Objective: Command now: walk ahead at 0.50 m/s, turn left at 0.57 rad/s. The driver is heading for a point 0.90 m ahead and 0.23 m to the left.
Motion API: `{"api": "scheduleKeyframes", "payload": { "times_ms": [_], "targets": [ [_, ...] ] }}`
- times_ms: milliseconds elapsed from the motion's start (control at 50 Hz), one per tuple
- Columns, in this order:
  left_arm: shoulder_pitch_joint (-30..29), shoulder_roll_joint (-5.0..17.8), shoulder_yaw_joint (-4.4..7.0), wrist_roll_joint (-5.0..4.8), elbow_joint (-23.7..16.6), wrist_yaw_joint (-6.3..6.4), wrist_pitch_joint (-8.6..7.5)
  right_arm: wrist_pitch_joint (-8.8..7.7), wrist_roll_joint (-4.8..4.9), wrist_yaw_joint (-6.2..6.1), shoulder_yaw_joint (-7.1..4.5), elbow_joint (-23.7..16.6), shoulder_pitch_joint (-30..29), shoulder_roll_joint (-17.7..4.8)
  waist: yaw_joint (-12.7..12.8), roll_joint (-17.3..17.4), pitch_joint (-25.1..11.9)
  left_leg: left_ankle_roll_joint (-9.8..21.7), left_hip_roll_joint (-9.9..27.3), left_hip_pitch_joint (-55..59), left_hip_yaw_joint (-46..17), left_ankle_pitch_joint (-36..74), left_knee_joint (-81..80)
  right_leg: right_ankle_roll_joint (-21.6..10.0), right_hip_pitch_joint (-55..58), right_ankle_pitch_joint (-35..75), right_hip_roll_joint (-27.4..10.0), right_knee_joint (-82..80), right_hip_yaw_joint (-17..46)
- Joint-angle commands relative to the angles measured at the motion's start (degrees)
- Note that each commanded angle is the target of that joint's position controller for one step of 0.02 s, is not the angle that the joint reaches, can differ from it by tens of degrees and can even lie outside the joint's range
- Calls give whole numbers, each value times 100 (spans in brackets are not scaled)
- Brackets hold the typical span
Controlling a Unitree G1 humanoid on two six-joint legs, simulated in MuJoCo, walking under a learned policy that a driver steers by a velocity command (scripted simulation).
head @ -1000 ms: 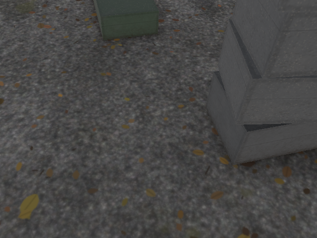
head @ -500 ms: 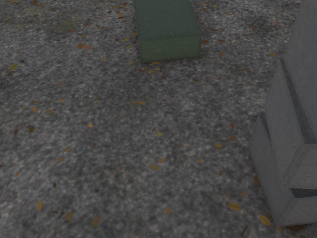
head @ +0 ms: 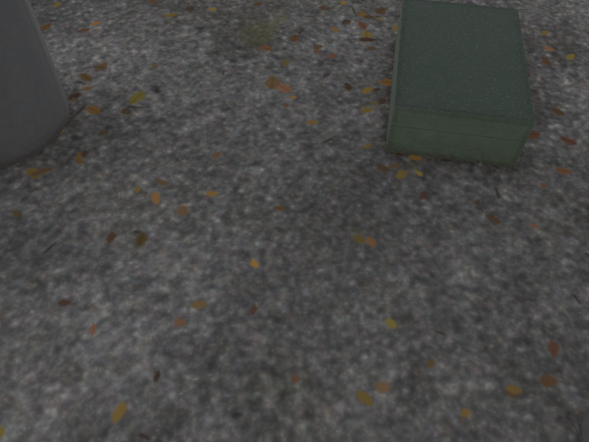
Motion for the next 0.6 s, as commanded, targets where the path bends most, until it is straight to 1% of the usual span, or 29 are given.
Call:
{"api": "scheduleKeyframes", "payload": {
  "times_ms": [20,60,120,160,200,220,240,260,280,300,320,340,360,380,400,420,440,460,500,520,560,600],
  "targets": [
    [115,386,76,23,-306,-29,98,-141,11,-13,-182,-348,175,-827,106,228,-233,785,1456,151,-1508,1746,-976,161,-299,597,19,-618,-177],
    [-376,414,64,1,-463,-39,96,-127,14,-6,-181,-330,399,-807,-82,336,-142,652,1389,324,-1569,1581,-972,193,-504,1071,69,-1221,-165],
    [-936,424,26,-39,-650,-70,64,-112,0,-21,-197,-312,723,-844,-324,414,-144,554,1395,732,-1704,1670,-811,176,-618,1509,220,-1924,-132],
    [-1258,444,-1,-65,-778,-89,24,-102,-35,-45,-201,-312,889,-868,-443,432,-125,545,1441,982,-1819,1926,-630,142,-621,1550,341,-2284,-138],
    [-1455,494,-16,-93,-901,-99,-29,-93,-75,-77,-211,-341,954,-921,-481,478,-113,506,1522,1143,-1977,2207,-412,67,-456,1443,464,-2609,-120],
    [-1339,603,0,-103,-891,-88,-58,-111,-125,-112,-219,-384,951,-993,-439,456,-130,451,1580,1253,-2148,2273,-261,-1,-296,1379,490,-2783,-18],
    [-1210,609,6,-112,-904,-86,-82,-105,-94,-124,-236,-424,765,-1031,-273,566,-136,351,1596,1101,-2151,2363,-177,-60,112,1191,560,-3020,-31],
    [-853,692,33,-123,-816,-61,-109,-110,-95,-120,-243,-499,549,-1074,-79,604,-202,215,1545,814,-2160,2632,46,-150,830,972,677,-3220,-60],
    [-248,824,98,-127,-630,-7,-145,-133,-92,-91,-250,-542,403,-1121,200,533,-462,87,1380,592,-2120,3095,594,-247,1733,800,861,-3391,-157],
    [524,1019,178,-74,-447,64,-223,-175,-43,-36,-223,-551,337,-1038,605,185,-890,-65,991,206,-1815,2937,1699,-416,2887,876,621,-3713,20],
    [1460,1462,273,66,-416,174,-258,-217,3,15,-97,-716,459,-585,872,-533,-1802,-164,686,-441,-1308,1186,3276,-711,4151,-544,-788,-3904,1422],
    [1234,1856,350,94,-474,179,-183,-192,102,1,-61,-904,1060,-344,357,-1858,-2078,-279,-171,-2082,-747,-2360,4472,-1265,4915,-1056,-1971,-4768,4156],
    [832,1318,282,-26,-523,155,-112,-90,-96,-55,-104,-684,962,-796,208,-875,-1371,-231,451,-2477,-747,-1897,4950,-1299,4179,-1663,-1845,-4816,4128],
    [506,859,174,-79,-578,143,-96,-54,-133,5,-123,-677,566,-818,199,-288,-713,-272,647,-2402,-656,-1323,4843,-1184,3459,-1371,-1544,-4889,3153],
    [357,675,128,-104,-538,131,-118,-46,-136,63,-99,-722,360,-676,127,-63,-345,-354,811,-2251,-609,-991,4596,-1063,2911,-600,-1247,-5017,2318],
    [382,648,112,-104,-477,140,-151,0,-166,119,-94,-735,281,-612,90,-295,-249,-417,931,-2127,-556,-867,4408,-949,2681,-9,-1030,-5095,1724],
    [458,607,97,-101,-403,133,-199,59,-198,166,-64,-747,268,-521,69,-465,-221,-480,971,-2079,-479,-813,4409,-896,2563,448,-857,-5159,1294],
    [570,612,101,-134,-337,107,-263,103,-197,199,-55,-781,250,-482,48,-538,-276,-501,978,-2081,-445,-733,4385,-898,2573,891,-828,-5177,1034],
    [690,645,135,-168,-274,56,-335,148,-158,252,-47,-911,-32,-428,25,-540,-287,-521,1007,-2412,-373,-584,4327,-971,2748,1587,-822,-5234,596],
    [761,663,150,-180,-248,44,-346,156,-170,279,-33,-987,-234,-406,56,-502,-266,-543,1051,-2610,-346,-444,4271,-1002,2818,1793,-835,-5276,399],
    [921,673,166,-187,-176,44,-343,156,-190,323,-5,-1147,-641,-348,118,-468,-181,-602,1119,-2936,-270,-98,4016,-1024,2925,2145,-822,-5332,9],
    [987,719,187,-170,-127,41,-322,134,-163,367,31,-1251,-959,-278,153,-446,-90,-625,1157,-2990,-128,403,3532,-985,2912,2250,-731,-5366,-377]
  ]
}}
